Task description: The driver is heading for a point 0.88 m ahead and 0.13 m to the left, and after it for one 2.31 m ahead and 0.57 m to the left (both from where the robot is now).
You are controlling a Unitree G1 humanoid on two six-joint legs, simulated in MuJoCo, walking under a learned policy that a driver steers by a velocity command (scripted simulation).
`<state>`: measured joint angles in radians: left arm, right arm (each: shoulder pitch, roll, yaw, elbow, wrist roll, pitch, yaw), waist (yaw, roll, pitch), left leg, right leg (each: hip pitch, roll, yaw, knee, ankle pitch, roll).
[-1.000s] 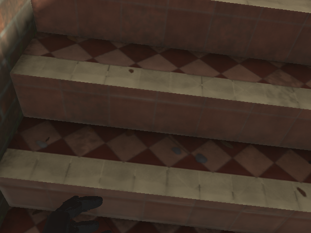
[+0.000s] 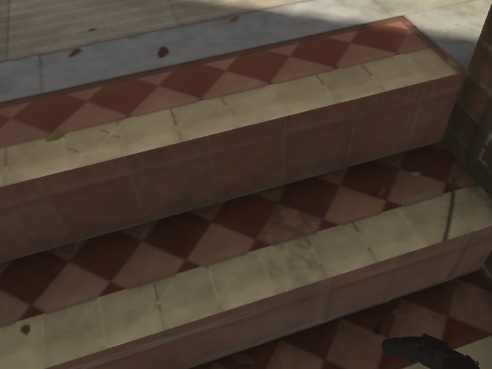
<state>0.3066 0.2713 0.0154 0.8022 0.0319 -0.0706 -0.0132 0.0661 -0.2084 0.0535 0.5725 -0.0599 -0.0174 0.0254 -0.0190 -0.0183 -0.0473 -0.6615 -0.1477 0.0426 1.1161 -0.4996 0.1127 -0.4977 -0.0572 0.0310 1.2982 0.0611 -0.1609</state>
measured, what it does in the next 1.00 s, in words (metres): climbs, turning left: right foot 0.20 m higher, then left foot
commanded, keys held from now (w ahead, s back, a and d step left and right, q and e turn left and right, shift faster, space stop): w+q+shift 0.46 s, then w+shift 0.12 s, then w+e+shift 0.18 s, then e+shift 0.24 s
